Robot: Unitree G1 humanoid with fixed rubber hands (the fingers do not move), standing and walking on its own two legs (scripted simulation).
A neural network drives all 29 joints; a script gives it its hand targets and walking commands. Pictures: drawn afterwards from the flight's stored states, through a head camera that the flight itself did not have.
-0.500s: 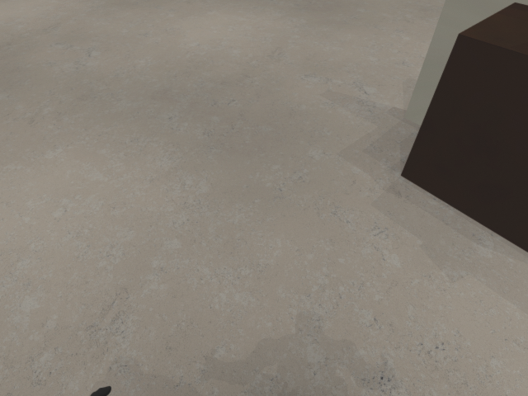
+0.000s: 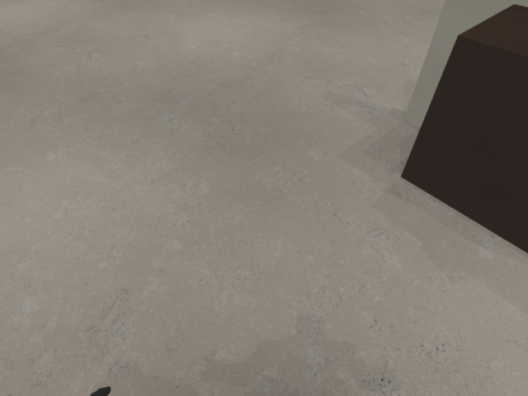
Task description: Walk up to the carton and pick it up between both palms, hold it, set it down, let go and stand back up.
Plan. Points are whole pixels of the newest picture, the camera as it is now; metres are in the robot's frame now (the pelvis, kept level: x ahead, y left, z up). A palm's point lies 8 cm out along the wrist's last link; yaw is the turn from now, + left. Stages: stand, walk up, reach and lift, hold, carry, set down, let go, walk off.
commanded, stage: walk up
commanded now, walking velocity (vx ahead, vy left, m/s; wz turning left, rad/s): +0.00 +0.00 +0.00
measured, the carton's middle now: out of the picture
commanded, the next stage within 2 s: none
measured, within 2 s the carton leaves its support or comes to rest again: neither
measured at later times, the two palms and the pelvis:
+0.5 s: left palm (154, 332) +0.24 +0.23 -0.09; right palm out of the picture +0.06 -0.48 -0.11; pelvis +0.05 -0.10 -0.04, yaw -15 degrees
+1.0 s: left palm (261, 215) +0.51 +0.06 -0.10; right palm out of the picture +0.08 -0.47 -0.05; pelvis +0.23 -0.15 +0.00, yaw -31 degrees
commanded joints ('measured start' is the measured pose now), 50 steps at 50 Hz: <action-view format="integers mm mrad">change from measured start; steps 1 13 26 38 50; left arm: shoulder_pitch -30 15 225 94 182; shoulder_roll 173 253 437 295 194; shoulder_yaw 28 118 183 129 100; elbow -38 -270 -285 -409 -371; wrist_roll -3 36 -19 11 -14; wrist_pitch -13 33 -9 -37 -26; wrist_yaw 6 -127 -91 -78 -91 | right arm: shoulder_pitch -27 13 -23 223 271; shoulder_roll -189 -357 -298 -232 -279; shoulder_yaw -36 -166 -120 -140 -145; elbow -39 -199 -312 -301 -333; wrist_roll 0 -18 -2 1 1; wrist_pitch -11 -78 -53 -86 -134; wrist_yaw -8 -13 32 41 13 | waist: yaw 1 -16 68 -84 -46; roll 13 117 -179 -109 118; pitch -58 -3 42 -36 71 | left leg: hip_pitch -13 72 -530 2 3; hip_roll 100 390 85 47 209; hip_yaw -64 -137 16 77 23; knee -32 -130 884 288 -72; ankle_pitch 183 -308 -355 59 152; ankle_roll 41 231 59 49 121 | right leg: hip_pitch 21 -499 -100 -374 -514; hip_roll -117 -142 -343 -152 1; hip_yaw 90 131 747 317 125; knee -42 596 -176 65 685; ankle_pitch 144 -189 -611 -187 5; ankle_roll -26 3 -311 -189 -8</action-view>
